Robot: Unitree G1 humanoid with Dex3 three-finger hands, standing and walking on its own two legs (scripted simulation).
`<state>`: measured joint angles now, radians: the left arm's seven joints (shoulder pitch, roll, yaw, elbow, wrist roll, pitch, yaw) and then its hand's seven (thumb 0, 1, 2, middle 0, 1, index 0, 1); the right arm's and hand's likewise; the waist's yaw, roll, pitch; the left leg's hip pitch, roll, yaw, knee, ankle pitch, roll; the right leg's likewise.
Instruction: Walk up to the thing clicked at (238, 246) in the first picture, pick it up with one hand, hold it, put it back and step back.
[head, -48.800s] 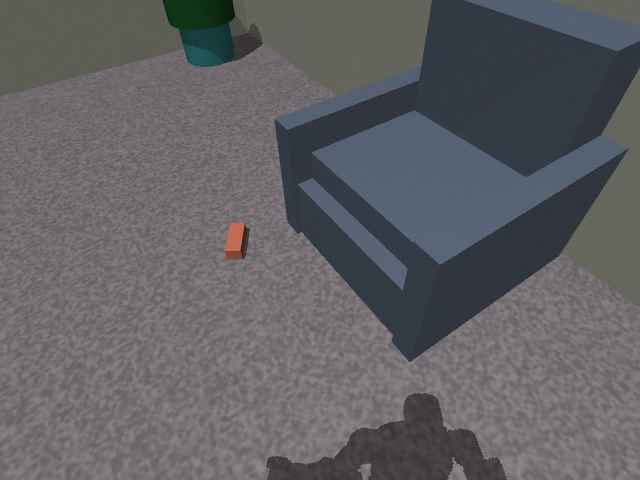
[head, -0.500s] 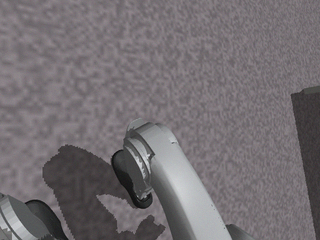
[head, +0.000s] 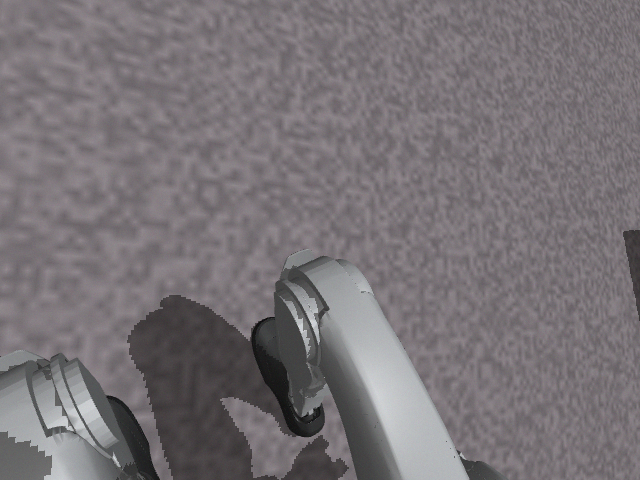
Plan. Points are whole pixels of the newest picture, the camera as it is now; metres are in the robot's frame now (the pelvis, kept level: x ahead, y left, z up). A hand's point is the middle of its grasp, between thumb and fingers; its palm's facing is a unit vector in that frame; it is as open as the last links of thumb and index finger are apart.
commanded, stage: settle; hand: left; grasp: from above
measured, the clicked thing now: out of the picture +0.49 +0.37 -0.26
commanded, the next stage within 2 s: lift in 0.32 s
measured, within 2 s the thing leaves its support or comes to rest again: neither
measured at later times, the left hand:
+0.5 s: hand out of the picture +0.46 +0.35 -0.16, palm faces -0.21 -0.35 -0.91, open 9.2 cm
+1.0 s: hand out of the picture +0.39 +0.36 -0.03, palm faces -0.26 -0.32 -0.91, open 9.2 cm
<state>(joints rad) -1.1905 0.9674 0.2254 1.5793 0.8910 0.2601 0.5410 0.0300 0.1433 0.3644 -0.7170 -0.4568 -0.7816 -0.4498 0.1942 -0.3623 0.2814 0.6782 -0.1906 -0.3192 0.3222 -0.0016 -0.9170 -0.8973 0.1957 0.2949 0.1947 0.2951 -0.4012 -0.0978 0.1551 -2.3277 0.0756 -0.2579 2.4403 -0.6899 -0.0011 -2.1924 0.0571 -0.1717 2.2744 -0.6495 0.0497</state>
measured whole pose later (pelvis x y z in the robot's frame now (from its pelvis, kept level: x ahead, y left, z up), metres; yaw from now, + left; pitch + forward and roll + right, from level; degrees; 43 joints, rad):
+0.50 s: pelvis +0.00 -0.01 +0.00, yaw +5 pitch +33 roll -8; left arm -1.17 0.78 0.21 1.53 0.89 0.31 0.44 0.02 0.10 0.40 -0.74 -0.47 -0.80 -0.48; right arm 0.21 -0.33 0.16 0.77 -0.15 -0.27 0.26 0.00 -0.91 -0.90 0.20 0.29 0.19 0.30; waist -0.33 -0.01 0.02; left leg -2.34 0.07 -0.17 2.41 -0.67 -0.01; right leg -2.25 0.03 -0.10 2.32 -0.66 0.03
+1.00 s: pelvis +0.00 -0.01 +0.07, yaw +10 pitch +34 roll -5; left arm -0.87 0.54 0.09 1.19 0.85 0.35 0.26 0.03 0.13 0.36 -0.73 -0.47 -0.78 -0.47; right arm 0.20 -0.29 0.01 0.77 -0.04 -0.14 0.18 0.00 -0.92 -0.90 0.20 0.29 0.19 0.30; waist -0.16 0.07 -0.17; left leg -2.11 0.06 -0.09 2.15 -0.64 -0.01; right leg -2.05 0.01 -0.05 2.10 -0.66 0.02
